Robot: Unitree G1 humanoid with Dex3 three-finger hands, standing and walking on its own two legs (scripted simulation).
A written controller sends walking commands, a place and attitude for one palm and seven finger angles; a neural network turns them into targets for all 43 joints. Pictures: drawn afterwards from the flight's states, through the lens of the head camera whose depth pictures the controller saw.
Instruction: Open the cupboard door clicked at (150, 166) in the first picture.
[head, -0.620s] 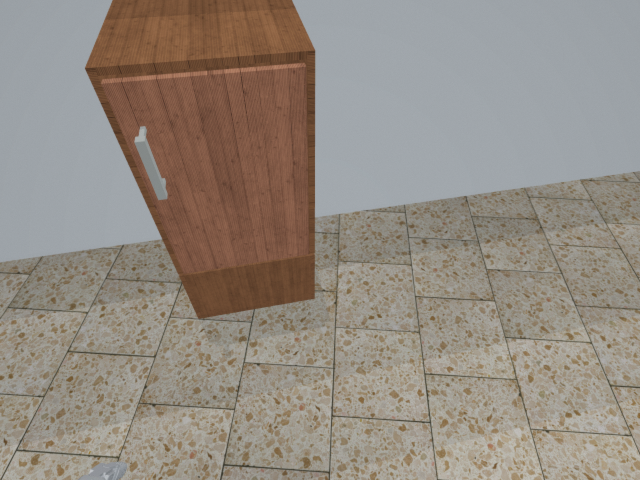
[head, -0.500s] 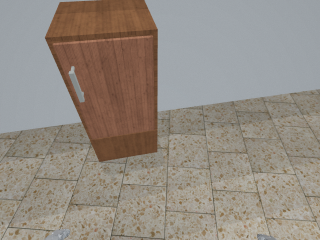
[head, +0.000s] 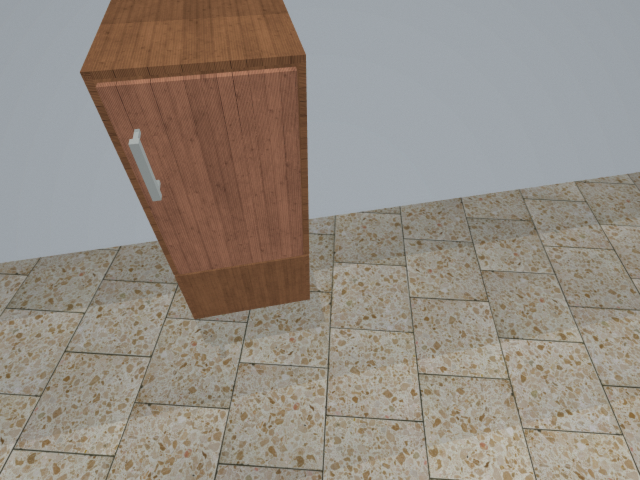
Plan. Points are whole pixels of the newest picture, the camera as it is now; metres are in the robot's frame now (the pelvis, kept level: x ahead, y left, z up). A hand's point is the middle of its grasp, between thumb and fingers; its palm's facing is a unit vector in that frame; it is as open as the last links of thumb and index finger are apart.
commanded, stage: stand and wait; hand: left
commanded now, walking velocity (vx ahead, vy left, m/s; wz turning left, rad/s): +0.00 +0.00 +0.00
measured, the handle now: (147, 166) +0.71 +0.42 -0.05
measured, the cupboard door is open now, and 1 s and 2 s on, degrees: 0 0 0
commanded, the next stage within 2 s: look at it before walking up in 0.20 s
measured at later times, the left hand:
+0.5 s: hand out of the picture +0.07 +0.24 -0.15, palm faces -0.03 -0.94 -0.33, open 7.4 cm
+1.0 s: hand out of the picture +0.06 +0.25 -0.15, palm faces -0.02 -0.94 -0.33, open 7.4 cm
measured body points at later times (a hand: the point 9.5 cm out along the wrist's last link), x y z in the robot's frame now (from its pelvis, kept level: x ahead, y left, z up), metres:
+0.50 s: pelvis -0.01 +0.00 +0.00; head +0.00 -0.01 +0.45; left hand +0.08 +0.29 -0.13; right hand +0.07 -0.30 -0.13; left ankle -0.01 +0.13 -0.74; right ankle -0.01 -0.12 -0.74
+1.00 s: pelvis -0.01 +0.00 +0.00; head +0.00 +0.00 +0.45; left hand +0.06 +0.30 -0.13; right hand +0.07 -0.30 -0.13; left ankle -0.01 +0.13 -0.74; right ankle -0.01 -0.12 -0.74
